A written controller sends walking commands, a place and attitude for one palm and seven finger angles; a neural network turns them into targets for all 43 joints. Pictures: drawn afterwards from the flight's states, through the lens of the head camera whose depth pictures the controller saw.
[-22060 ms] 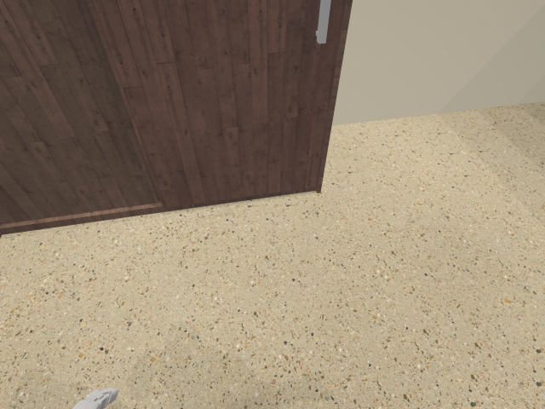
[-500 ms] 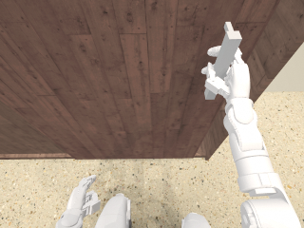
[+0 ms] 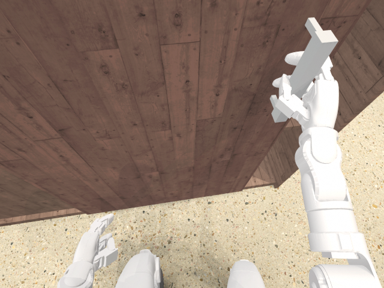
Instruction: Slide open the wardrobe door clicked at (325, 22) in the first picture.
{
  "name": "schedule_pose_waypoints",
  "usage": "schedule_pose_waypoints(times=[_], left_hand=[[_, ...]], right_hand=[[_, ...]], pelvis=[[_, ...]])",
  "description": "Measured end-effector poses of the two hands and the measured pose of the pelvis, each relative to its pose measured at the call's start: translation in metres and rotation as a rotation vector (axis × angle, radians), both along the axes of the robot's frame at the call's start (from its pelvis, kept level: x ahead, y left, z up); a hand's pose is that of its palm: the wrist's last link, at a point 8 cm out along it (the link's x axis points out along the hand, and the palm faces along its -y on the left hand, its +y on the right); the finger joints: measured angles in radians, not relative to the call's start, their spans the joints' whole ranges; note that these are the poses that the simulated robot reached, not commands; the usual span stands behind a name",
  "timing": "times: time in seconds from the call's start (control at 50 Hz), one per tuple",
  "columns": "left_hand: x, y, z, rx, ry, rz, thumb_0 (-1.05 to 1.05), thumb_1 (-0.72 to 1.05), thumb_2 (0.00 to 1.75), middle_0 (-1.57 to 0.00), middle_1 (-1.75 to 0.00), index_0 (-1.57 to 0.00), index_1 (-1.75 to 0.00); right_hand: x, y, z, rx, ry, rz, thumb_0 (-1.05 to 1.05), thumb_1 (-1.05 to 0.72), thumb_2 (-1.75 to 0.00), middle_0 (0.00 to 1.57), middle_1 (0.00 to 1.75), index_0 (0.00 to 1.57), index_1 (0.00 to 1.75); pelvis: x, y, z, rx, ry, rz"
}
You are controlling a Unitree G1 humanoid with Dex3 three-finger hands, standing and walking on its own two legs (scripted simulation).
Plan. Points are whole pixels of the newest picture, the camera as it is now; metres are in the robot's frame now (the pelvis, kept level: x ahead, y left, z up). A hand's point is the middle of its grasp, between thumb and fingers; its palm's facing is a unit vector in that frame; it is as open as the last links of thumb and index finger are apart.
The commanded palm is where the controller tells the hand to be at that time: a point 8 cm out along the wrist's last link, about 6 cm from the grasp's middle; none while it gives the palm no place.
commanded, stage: step sideways, sliding the door along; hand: right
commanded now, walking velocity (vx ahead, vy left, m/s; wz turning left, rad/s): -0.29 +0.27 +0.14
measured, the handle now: (293, 76) +0.45 -0.21 +0.14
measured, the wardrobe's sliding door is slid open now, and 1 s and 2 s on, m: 0.19 0.52 0.52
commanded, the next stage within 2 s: stop walking and hold the door there in 1.24 s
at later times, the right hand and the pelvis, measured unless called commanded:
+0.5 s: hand (161, 115) +0.38 +0.03 +0.14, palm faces +0.06 +1.00 -0.04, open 6.0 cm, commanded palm +0.35 +0.04 +0.13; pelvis +0.02 +0.14 +0.01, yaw +1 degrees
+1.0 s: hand (83, 122) +0.37 +0.15 +0.14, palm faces +0.17 +0.98 -0.04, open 6.2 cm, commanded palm +0.34 +0.18 +0.14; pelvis -0.03 +0.30 +0.01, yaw +6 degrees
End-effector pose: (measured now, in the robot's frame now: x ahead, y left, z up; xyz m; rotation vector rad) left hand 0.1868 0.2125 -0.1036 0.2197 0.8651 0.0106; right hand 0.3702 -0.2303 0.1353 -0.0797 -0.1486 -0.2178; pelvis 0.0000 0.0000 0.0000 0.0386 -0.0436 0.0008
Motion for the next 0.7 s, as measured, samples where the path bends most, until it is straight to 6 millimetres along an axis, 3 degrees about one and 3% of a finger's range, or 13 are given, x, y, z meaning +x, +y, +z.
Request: schedule_pose_waypoints(times=[0.06,0.12,0.22,0.28,0.4,0.5,0.58,0.7], left_hand=[[0.012,0.02,-0.009,-0.043,-0.034,-0.013,0.01,0.9,0.9,-0.2,-0.3,-0.2,-0.3],[0.023,0.04,-0.012,-0.057,-0.046,0.003,0.01,0.9,0.9,-0.21,-0.3,-0.2,-0.3],[0.032,0.064,0.003,-0.024,-0.064,0.018,0.01,0.9,0.9,-0.2,-0.3,-0.2,-0.3],[0.034,0.075,0.01,0.002,-0.076,0.022,0.01,0.9,0.9,-0.2,-0.3,-0.2,-0.3],[0.035,0.089,0.025,-0.025,-0.083,-0.058,0.01,0.9,0.9,-0.2,-0.3,-0.2,-0.3],[0.042,0.111,0.026,-0.081,-0.132,-0.065,0.01,0.9,0.9,-0.21,-0.3,-0.2,-0.3],[0.05,0.143,0.014,-0.13,-0.179,-0.042,0.01,0.9,0.9,-0.21,-0.3,-0.21,-0.3],[0.033,0.202,0.016,-0.052,-0.158,0.067,0.01,0.9,0.9,-0.21,-0.3,-0.2,-0.3]], right_hand=[[-0.002,0.022,0.0,-0.022,-0.011,-0.037,-0.03,-0.71,-0.83,0.43,1.4,0.23,1.4],[-0.004,0.045,0.0,-0.04,0.0,-0.065,-0.04,-0.7,-0.83,0.44,1.4,0.21,1.4],[-0.008,0.086,0.001,0.003,0.01,-0.032,-0.02,-0.73,-0.81,0.45,1.4,0.22,1.4],[-0.01,0.109,-0.001,0.02,-0.026,0.038,-0.01,-0.73,-0.8,0.42,1.4,0.24,1.4],[-0.013,0.161,-0.001,0.033,-0.033,0.132,-0.01,-0.75,-0.79,0.39,1.4,0.24,1.38],[-0.016,0.207,-0.001,0.019,-0.026,0.164,-0.01,-0.75,-0.78,0.39,1.4,0.25,1.39],[-0.019,0.247,-0.002,-0.029,-0.049,0.154,-0.03,-0.74,-0.79,0.42,1.4,0.22,1.39],[-0.024,0.303,0.0,-0.021,-0.02,0.235,-0.02,-0.74,-0.77,0.41,1.4,0.2,1.39]], pelvis=[[0.009,0.031,-0.009,-0.008,-0.01,-0.009],[0.012,0.051,-0.005,-0.018,-0.005,-0.034],[0.011,0.064,0.012,-0.059,0.036,-0.042],[0.013,0.071,0.008,-0.023,0.038,-0.035],[0.013,0.105,0.014,-0.004,0.01,-0.004],[0.017,0.145,0.011,0.009,-0.003,0.026],[0.019,0.183,-0.004,0.0,-0.011,0.023],[0.002,0.203,0.008,-0.057,0.043,0.041]])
